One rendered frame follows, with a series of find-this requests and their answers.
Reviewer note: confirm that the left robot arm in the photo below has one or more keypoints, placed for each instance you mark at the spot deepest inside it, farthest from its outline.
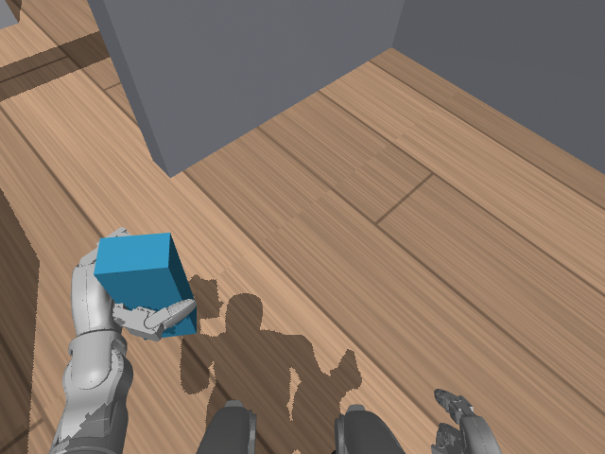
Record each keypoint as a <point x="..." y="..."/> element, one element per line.
<point x="96" y="382"/>

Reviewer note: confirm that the carton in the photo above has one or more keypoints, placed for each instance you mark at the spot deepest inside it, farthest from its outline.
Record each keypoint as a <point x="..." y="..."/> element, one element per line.
<point x="145" y="271"/>

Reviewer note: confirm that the right robot hand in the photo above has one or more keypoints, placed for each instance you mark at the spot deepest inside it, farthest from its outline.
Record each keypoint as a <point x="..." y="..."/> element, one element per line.
<point x="475" y="435"/>

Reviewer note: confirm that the left robot hand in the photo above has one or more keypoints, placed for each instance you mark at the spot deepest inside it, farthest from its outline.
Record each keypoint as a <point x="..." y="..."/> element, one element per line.
<point x="93" y="308"/>

